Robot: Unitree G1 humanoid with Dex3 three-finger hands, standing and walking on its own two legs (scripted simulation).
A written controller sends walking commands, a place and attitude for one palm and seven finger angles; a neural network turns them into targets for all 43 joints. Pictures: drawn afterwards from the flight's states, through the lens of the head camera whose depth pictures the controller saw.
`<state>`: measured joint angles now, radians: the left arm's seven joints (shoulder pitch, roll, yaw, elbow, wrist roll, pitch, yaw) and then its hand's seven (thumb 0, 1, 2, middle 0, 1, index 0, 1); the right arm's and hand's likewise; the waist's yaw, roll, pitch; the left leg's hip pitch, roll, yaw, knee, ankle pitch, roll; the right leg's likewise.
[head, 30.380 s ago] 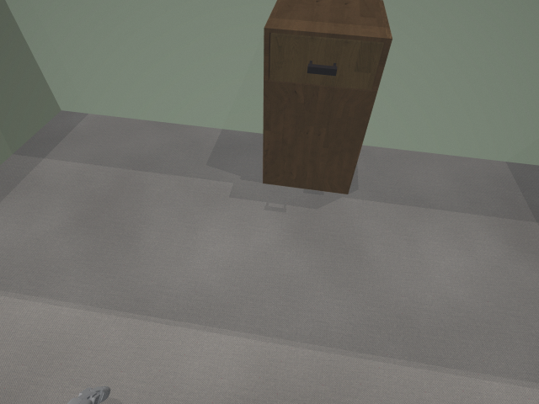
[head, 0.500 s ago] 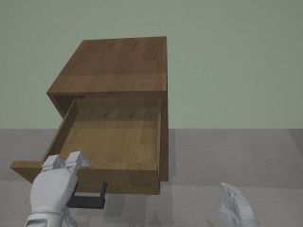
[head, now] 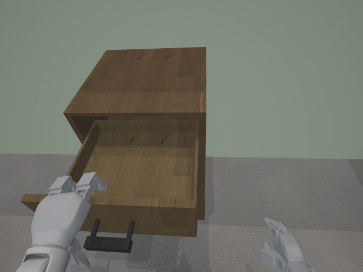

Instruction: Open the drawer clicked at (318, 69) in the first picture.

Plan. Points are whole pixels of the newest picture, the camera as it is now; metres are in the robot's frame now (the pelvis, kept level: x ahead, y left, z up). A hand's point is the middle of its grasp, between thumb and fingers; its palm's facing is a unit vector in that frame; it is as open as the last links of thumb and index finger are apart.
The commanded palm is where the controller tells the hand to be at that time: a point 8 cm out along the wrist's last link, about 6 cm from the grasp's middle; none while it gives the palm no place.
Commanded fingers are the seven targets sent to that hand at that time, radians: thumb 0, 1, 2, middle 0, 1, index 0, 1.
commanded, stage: draw the hand back to the body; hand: left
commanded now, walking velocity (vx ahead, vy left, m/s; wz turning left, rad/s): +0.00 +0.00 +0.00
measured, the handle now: (111, 234) +0.21 +0.22 -0.07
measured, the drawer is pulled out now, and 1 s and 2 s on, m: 0.30 0.30 0.30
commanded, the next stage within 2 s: step back with the hand held close in 1.70 s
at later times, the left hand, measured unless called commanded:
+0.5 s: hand (70, 224) +0.17 +0.23 +0.09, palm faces +0.08 -0.14 -0.99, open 13.8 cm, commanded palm +0.14 +0.23 +0.15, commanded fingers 0.00 -0.50 0.30 -0.30 -1.20 -0.30 -1.20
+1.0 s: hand (71, 203) +0.18 +0.21 +0.15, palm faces +0.37 -0.85 -0.37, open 12.9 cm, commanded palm +0.13 +0.26 +0.17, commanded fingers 0.00 0.06 0.54 -0.26 -0.84 -0.26 -0.84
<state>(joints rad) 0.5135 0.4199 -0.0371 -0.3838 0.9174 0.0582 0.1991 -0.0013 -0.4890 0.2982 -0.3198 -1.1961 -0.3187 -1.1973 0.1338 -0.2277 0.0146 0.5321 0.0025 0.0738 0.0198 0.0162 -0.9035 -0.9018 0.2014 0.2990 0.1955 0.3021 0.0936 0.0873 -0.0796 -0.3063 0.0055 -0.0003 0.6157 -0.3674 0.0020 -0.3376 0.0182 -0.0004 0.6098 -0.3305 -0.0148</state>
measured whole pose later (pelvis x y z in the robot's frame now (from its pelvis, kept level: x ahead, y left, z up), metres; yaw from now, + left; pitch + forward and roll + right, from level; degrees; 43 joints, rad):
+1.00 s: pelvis +0.01 -0.01 +0.01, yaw +3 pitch -2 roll +0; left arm 0.57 0.31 0.17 -0.52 -0.01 -0.07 0.14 -0.01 -0.25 0.40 -0.30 -1.04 -0.30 -1.04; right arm 0.24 -0.19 0.05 0.59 0.01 -0.15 -0.09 0.02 -0.90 -0.90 0.20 0.30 0.20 0.30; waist 0.05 0.04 -0.01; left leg -0.14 0.00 -0.05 0.51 -0.34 -0.01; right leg -0.15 0.01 -0.05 0.50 -0.32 -0.02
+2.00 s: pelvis -0.01 +0.00 +0.01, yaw +3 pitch +1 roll -1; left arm 0.56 0.34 0.36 -0.53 -0.05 -0.16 0.10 0.01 0.89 0.90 -0.21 -0.30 -0.21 -0.30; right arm 0.15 -0.22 0.02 0.58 0.02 -0.06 -0.06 0.02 -0.90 -0.90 0.20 0.30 0.20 0.30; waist 0.01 0.05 0.04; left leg -0.21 0.00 -0.05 0.46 -0.27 0.00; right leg -0.20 0.01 -0.05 0.41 -0.22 -0.01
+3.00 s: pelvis -0.17 -0.05 +0.01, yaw +1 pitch +3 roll -1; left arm 0.64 0.43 0.36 -0.66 -0.06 -0.21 0.08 0.02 0.89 0.90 -0.21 -0.30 -0.21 -0.30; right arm 0.09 -0.19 0.00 0.59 0.04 -0.08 -0.03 0.02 -0.90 -0.90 0.21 0.30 0.20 0.30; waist -0.02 0.04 0.08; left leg -0.53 0.04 -0.04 0.78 -0.31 -0.02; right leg -0.26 0.05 -0.07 0.49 -0.29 -0.06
